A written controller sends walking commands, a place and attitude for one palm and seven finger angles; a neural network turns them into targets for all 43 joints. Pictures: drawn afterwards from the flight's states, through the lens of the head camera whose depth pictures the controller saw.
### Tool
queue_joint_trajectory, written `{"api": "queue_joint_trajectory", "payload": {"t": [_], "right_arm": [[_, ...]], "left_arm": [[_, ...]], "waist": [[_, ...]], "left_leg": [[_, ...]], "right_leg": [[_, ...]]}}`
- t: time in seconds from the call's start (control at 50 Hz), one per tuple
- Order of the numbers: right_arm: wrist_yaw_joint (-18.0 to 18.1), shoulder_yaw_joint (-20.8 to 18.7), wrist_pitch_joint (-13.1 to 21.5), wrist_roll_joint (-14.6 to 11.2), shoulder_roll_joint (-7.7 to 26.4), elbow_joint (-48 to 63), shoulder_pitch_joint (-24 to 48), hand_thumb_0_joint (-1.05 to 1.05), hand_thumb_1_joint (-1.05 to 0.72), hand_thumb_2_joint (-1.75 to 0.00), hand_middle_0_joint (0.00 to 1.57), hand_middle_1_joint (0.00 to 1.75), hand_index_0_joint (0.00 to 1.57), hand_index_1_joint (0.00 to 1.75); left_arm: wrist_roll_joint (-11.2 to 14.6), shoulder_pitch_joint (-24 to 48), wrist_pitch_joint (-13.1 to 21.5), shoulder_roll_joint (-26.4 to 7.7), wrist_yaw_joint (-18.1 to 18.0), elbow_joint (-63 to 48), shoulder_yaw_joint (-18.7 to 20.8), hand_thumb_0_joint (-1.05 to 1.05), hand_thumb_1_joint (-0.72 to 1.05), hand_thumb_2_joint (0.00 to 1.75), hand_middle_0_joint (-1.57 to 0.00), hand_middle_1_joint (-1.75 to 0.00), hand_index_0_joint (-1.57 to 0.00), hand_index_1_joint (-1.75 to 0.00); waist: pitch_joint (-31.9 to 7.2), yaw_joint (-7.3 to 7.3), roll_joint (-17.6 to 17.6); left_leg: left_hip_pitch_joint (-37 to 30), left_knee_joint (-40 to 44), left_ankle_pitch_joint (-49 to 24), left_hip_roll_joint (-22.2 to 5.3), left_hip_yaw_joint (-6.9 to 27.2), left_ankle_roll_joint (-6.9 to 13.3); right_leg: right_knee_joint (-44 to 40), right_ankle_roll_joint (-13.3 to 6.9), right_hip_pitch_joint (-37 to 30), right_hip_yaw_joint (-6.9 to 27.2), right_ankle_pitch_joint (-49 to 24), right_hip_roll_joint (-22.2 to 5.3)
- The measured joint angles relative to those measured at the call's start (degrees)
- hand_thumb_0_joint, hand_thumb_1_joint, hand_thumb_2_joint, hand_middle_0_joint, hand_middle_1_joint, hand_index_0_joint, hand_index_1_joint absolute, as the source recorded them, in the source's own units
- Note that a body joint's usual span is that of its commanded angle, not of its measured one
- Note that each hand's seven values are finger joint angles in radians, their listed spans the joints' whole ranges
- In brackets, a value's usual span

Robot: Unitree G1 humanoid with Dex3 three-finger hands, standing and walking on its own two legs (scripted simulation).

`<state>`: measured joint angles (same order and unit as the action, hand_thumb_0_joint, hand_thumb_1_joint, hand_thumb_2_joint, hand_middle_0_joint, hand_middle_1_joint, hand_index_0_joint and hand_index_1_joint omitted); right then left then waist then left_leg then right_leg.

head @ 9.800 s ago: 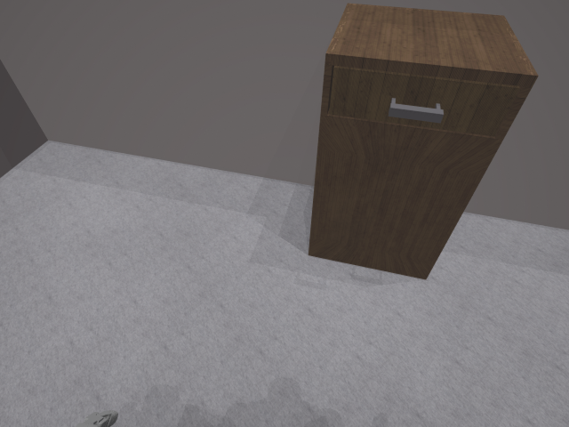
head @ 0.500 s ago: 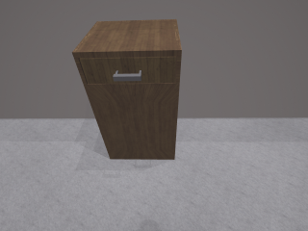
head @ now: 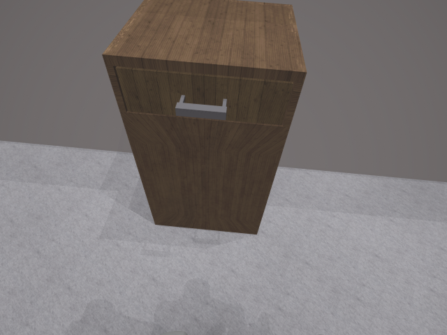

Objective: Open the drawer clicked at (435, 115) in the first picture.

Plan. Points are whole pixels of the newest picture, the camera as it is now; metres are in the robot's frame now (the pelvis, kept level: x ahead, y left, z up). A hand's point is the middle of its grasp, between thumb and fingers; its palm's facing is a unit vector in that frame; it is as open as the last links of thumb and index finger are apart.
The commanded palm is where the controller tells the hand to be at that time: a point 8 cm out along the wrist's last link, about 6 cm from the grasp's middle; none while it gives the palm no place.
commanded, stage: take the last steps up to it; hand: left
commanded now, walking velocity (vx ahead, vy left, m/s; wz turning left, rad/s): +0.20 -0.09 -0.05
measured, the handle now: (202, 105) +0.65 +0.13 +0.02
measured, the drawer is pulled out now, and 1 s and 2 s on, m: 0.00 0.00 0.00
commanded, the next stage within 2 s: come to a stop and stand still in 0.16 s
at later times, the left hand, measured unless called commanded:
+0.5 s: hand (182, 291) +0.22 +0.11 -0.14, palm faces -0.01 -0.97 -0.23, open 7.4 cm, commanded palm none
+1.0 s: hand out of the picture +0.06 +0.20 -0.16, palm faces +0.11 -0.98 -0.19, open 7.4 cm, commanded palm none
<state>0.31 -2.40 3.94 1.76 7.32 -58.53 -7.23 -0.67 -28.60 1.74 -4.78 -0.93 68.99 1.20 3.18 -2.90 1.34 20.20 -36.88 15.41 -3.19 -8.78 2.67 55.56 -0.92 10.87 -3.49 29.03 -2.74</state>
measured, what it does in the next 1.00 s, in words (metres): steps on the spot: right foot, then left foot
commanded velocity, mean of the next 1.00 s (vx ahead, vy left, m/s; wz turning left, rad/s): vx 0.01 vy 0.00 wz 0.00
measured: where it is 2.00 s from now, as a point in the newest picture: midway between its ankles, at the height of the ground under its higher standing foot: outside the picture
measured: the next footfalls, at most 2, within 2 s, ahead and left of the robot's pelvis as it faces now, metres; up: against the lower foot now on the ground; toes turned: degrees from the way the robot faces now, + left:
right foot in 0.38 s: +0.24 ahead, -0.17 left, +0.00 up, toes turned -8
left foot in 0.84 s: +0.09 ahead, +0.08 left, +0.00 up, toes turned +5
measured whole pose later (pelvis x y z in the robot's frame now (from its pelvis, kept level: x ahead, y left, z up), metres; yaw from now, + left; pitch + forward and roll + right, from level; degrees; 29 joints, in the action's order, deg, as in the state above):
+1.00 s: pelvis +0.05 +0.00 +0.03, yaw +2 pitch +0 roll -2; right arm 1.2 -1.2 -1.1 1.8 8.2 -59.8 -19.8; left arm -1.6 -16.7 -3.2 -12.9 -0.1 60.6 4.3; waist -3.4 -0.5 1.3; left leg 9.0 -22.8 13.6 -1.4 -1.2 1.3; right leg 56.8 2.2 28.8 1.2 14.7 0.4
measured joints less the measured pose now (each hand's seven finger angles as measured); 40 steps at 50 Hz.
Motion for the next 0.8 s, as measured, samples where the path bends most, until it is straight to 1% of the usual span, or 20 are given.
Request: {"api": "queue_joint_trajectory", "payload": {"t": [0.02, 0.06, 0.1, 0.18, 0.24, 0.28, 0.32, 0.36, 0.38, 0.4, 0.42, 0.46, 0.48, 0.52, 0.58, 0.62, 0.66, 0.7, 0.76, 0.8], "right_arm": [[0.2, 0.2, 0.1, -0.1, -0.4, 0.0, -0.4, 0.0, -0.91, -0.9, 0.2, 0.3, 0.2, 0.3], [1.2, -0.7, 0.8, -0.9, -0.9, 0.5, -1.5, -0.02, -0.93, -0.9, 0.21, 0.3, 0.2, 0.3], [1.8, -1.0, 1.3, -0.9, -0.1, 0.7, -2.4, -0.04, -0.96, -0.9, 0.21, 0.3, 0.21, 0.3], [1.5, -0.8, 0.5, -0.4, 1.3, -0.5, -5.6, -0.04, -0.96, -0.9, 0.21, 0.3, 0.2, 0.3], [1.1, -0.6, -0.4, -0.1, 1.5, -1.7, -8.2, -0.03, -0.95, -0.9, 0.21, 0.3, 0.2, 0.3], [1.0, -0.5, -1.0, 0.2, 1.3, -2.4, -9.9, -0.02, -0.94, -0.9, 0.2, 0.3, 0.2, 0.3], [0.9, -0.4, -1.6, 0.3, 1.2, -3.0, -11.2, -0.01, -0.93, -0.9, 0.2, 0.3, 0.2, 0.3], [1.0, -0.2, -2.2, 0.3, 1.0, -3.7, -12.5, -0.01, -0.92, -0.9, 0.2, 0.3, 0.2, 0.3], [1.0, -0.1, -2.4, 0.1, 0.8, -4.2, -13.3, -0.01, -0.92, -0.9, 0.2, 0.3, 0.2, 0.3], [1.0, 0.0, -2.8, -0.2, 1.0, -4.8, -13.5, 0.0, -0.92, -0.9, 0.2, 0.3, 0.2, 0.3], [1.0, 0.0, -3.4, -0.5, 1.4, -5.2, -13.3, 0.0, -0.91, -0.9, 0.2, 0.3, 0.2, 0.3], [1.2, -0.4, -4.6, -1.0, 1.9, -5.2, -13.0, 0.0, -0.91, -0.9, 0.2, 0.3, 0.2, 0.3], [1.3, -0.5, -5.1, -1.2, 2.0, -5.1, -12.6, 0.0, -0.91, -0.9, 0.2, 0.3, 0.2, 0.3], [1.4, -0.6, -6.0, -1.3, 2.1, -4.8, -11.5, 0.0, -0.91, -0.9, 0.2, 0.3, 0.2, 0.3], [1.1, -1.2, -7.2, -1.1, 2.7, -3.7, -9.5, 0.0, -0.91, -0.9, 0.2, 0.3, 0.2, 0.3], [0.8, -1.6, -7.9, -0.9, 3.4, -2.6, -8.0, 0.0, -0.91, -0.9, 0.2, 0.3, 0.2, 0.3], [0.4, -2.0, -8.2, -0.6, 4.0, -1.5, -6.7, 0.0, -0.91, -0.9, 0.2, 0.3, 0.2, 0.3], [0.1, -2.2, -8.2, -0.5, 4.5, -0.5, -5.6, 0.0, -0.91, -0.9, 0.2, 0.3, 0.2, 0.3], [-0.3, -2.1, -7.6, -0.5, 4.9, 0.8, -5.0, 0.0, -0.91, -0.9, 0.2, 0.3, 0.2, 0.3], [-0.4, -1.8, -6.8, -0.6, 4.8, 1.4, -5.3, 0.0, -0.91, -0.9, 0.2, 0.3, 0.2, 0.3]], "left_arm": [[0.0, 1.2, -0.3, -0.6, 0.1, -0.3, 0.2, 0.0, 0.91, 0.9, -0.2, -0.3, -0.2, -0.3], [-0.3, 4.0, -0.7, -1.8, 0.3, -1.6, 0.9, 0.0, 0.91, 0.9, -0.2, -0.3, -0.2, -0.3], [-0.6, 7.0, -0.8, -3.1, 0.4, -3.5, 1.5, 0.0, 0.91, 0.9, -0.2, -0.3, -0.19, -0.3], [-0.7, 12.5, -1.0, -5.3, 0.6, -7.7, 2.5, 0.0, 0.92, 0.9, -0.19, -0.3, -0.19, -0.3], [-0.7, 15.9, -1.3, -6.2, 0.9, -9.9, 2.7, 0.0, 0.92, 0.9, -0.19, -0.3, -0.19, -0.3], [-0.6, 17.6, -1.5, -6.4, 1.2, -10.7, 2.7, 0.0, 0.92, 0.9, -0.19, -0.3, -0.19, -0.3], [-0.5, 19.0, -1.6, -6.3, 1.2, -11.3, 2.4, 0.0, 0.92, 0.9, -0.19, -0.3, -0.19, -0.3], [-0.4, 19.8, -1.2, -6.2, 1.1, -11.7, 2.0, 0.0, 0.92, 0.9, -0.19, -0.3, -0.19, -0.3], [-0.4, 19.8, -0.7, -6.3, 1.0, -11.9, 1.8, 0.0, 0.92, 0.9, -0.19, -0.3, -0.19, -0.3], [-0.4, 20.1, -0.1, -5.8, 0.7, -11.6, 1.6, 0.0, 0.92, 0.9, -0.19, -0.3, -0.19, -0.3], [-0.3, 20.5, 0.1, -5.0, 0.5, -11.2, 1.2, 0.0, 0.92, 0.9, -0.19, -0.3, -0.19, -0.3], [-0.3, 21.3, 0.0, -3.5, 0.4, -11.0, 0.2, 0.0, 0.91, 0.9, -0.19, -0.3, -0.19, -0.3], [-0.3, 21.6, -0.1, -2.9, 0.3, -11.1, 0.0, 0.0, 0.91, 0.9, -0.19, -0.3, -0.19, -0.3], [-0.3, 22.1, -0.5, -1.9, -0.2, -11.3, -0.1, 0.0, 0.91, 0.9, -0.2, -0.3, -0.2, -0.3], [-0.2, 22.8, -1.2, -1.6, -1.1, -12.3, 0.7, -0.01, 0.93, 0.9, -0.2, -0.3, -0.2, -0.3], [-0.4, 22.8, -1.8, -2.0, -1.3, -12.6, 1.0, -0.02, 0.93, 0.9, -0.2, -0.3, -0.2, -0.3], [-0.6, 22.5, -2.5, -2.7, -1.3, -12.5, 1.3, -0.01, 0.93, 0.9, -0.2, -0.3, -0.2, -0.3], [-0.9, 21.9, -3.0, -3.6, -1.3, -12.5, 1.6, -0.01, 0.92, 0.9, -0.2, -0.3, -0.2, -0.3], [-1.4, 20.7, -3.7, -5.1, -1.1, -12.3, 2.2, -0.01, 0.92, 0.9, -0.2, -0.3, -0.2, -0.3], [-1.5, 19.7, -4.1, -6.2, -1.0, -12.1, 2.5, 0.0, 0.91, 0.9, -0.2, -0.3, -0.2, -0.3]], "waist": [[-0.3, 0.21, 0.2], [-1.0, 0.9, 0.4], [-1.7, 1.59, 0.6], [-3.0, 2.11, 0.8], [-3.2, 2.69, 0.7], [-2.9, 3.42, 0.4], [-2.1, 4.31, -0.4], [-1.3, 4.96, -0.9], [-1.1, 5.06, -0.7], [-0.8, 4.96, -1.5], [-0.2, 5.25, -2.8], [0.9, 5.99, -4.5], [1.3, 5.85, -4.6], [2.2, 5.12, -4.2], [2.9, 3.92, -3.8], [2.8, 3.4, -3.6], [2.4, 3.06, -3.4], [1.7, 2.65, -3.0], [0.4, 1.87, -1.8], [-0.9, 1.46, -0.9]], "left_leg": [[-1.6, 1.2, 0.4, 0.1, -0.4, -0.1], [-4.8, 4.8, -0.3, 0.5, -1.0, -0.7], [-7.5, 8.3, -1.2, 1.0, -1.2, -0.5], [-11.5, 12.9, -1.8, 1.3, -0.8, -0.9], [-13.8, 14.5, -1.2, 1.3, -0.5, -1.7], [-15.0, 14.7, -0.5, 1.0, -0.4, -2.4], [-15.7, 13.9, 0.9, 0.4, -0.2, -3.3], [-15.9, 11.5, 3.0, -0.3, -0.1, -4.6], [-15.7, 9.5, 4.6, -0.3, -0.1, -5.3], [-14.9, 7.0, 6.3, -1.1, 0.1, -5.6], [-13.8, 4.3, 8.9, -1.7, 1.4, -5.3], [-10.5, -2.5, 14.5, -1.3, 3.9, -4.8], [-8.5, -6.7, 16.4, -0.5, 4.6, -4.7], [-4.6, -14.7, 17.7, 1.3, 5.7, -4.7], [0.5, -22.9, 15.6, 3.0, 7.0, -5.1], [2.6, -25.4, 13.2, 3.3, 7.6, -5.4], [3.4, -25.2, 11.1, 3.2, 7.9, -5.6], [2.6, -22.5, 10.1, 2.9, 8.0, -5.6], [-0.6, -14.7, 10.9, 2.4, 7.7, -4.9], [-4.2, -7.1, 10.6, 2.2, 7.0, -4.1]], "right_leg": [[5.5, 0.0, 3.3, 0.2, -1.5, -0.3], [10.7, 0.5, 9.0, 0.0, -5.3, -1.3], [10.6, 1.1, 13.4, -0.2, -8.4, -2.4], [4.3, 2.4, 18.1, -0.1, -13.4, -4.0], [-2.7, 3.0, 18.5, 0.0, -16.1, -4.6], [-7.6, 3.1, 17.7, -0.3, -16.5, -4.6], [-13.0, 3.0, 15.8, -0.8, -16.1, -4.1], [-19.9, 2.9, 12.6, -1.3, -19.1, -3.3], [-23.6, 2.6, 10.5, -1.3, -23.0, -3.1], [-23.8, 1.5, 10.1, -1.6, -21.8, -2.5], [-22.7, 0.5, 10.2, -2.2, -20.2, -1.7], [-22.3, -0.7, 9.8, -3.4, -18.4, -1.4], [-22.6, -1.0, 9.6, -3.6, -18.4, -1.5], [-23.7, -1.2, 9.3, -3.6, -19.2, -2.0], [-25.5, -1.3, 9.3, -3.7, -20.9, -2.6], [-26.5, -1.1, 9.6, -3.7, -22.0, -2.8], [-27.4, -0.9, 10.0, -3.7, -23.2, -3.0], [-28.1, -0.5, 10.5, -3.6, -24.3, -3.2], [-29.1, 0.1, 11.2, -3.3, -26.0, -3.4], [-29.8, 0.7, 11.7, -3.1, -27.2, -3.4]]}}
